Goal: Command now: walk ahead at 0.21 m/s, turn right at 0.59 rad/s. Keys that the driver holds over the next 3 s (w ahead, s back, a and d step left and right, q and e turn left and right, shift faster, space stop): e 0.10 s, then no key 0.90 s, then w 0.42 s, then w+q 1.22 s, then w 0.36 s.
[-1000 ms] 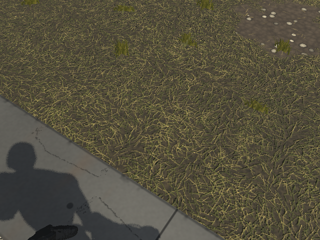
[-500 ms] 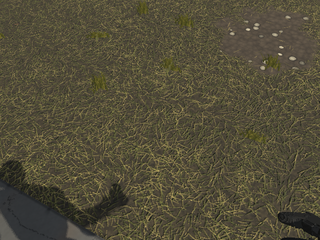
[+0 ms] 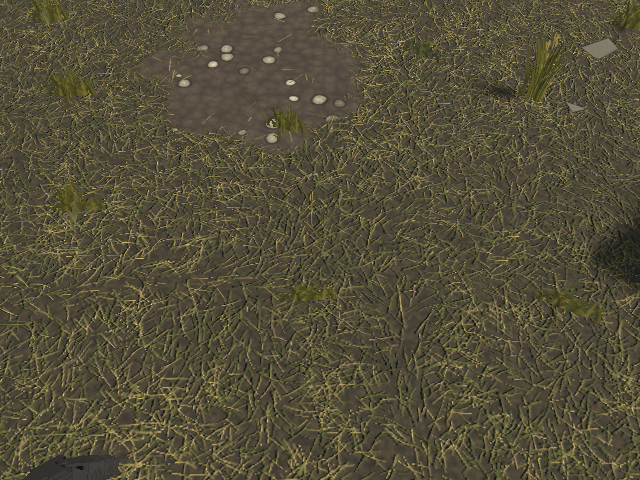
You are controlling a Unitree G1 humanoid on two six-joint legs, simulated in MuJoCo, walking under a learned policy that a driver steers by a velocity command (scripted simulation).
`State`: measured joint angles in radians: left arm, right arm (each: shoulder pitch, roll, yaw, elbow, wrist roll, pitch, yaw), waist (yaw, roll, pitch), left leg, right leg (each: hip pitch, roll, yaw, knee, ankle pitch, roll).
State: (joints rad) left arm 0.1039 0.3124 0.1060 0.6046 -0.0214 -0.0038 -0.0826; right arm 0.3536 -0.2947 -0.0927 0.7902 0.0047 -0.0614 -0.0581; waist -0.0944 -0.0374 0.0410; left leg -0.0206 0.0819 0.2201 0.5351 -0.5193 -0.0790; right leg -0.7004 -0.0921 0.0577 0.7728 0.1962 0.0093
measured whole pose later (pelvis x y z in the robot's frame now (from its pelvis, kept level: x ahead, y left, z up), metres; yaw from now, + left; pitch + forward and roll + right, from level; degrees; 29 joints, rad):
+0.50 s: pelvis +0.19 -0.07 -0.11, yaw -10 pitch +1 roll +0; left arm 0.23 0.21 0.01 0.84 0.01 0.00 0.03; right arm 0.12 -0.21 -0.03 0.69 0.00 0.03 -0.07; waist 0.02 0.05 0.02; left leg -0.60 0.07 -0.08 0.88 -0.13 -0.11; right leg -0.29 0.08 0.04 0.51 -0.24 -0.07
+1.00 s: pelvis +0.27 -0.03 -0.12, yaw -10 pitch -1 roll +0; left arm 0.24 0.20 0.05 0.97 0.00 0.03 0.03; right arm 0.23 -0.20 -0.05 0.88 0.00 -0.01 -0.01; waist 0.01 0.01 0.02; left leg -0.26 0.02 -0.01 0.58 -0.30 -0.02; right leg -0.15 0.02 0.07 0.54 -0.38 0.01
